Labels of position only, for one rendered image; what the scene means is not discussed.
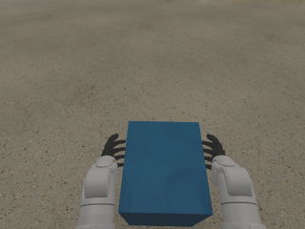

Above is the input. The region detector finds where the left robot hand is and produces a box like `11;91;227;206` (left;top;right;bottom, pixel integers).
101;134;126;167

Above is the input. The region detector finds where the right robot hand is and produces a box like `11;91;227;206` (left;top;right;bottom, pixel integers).
202;134;226;170

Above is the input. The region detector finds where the robot right forearm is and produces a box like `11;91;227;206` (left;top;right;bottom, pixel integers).
211;155;266;229

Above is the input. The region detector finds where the carton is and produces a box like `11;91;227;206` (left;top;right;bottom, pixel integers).
118;121;214;227

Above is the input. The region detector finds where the robot left forearm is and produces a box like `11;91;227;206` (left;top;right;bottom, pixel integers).
74;156;119;229

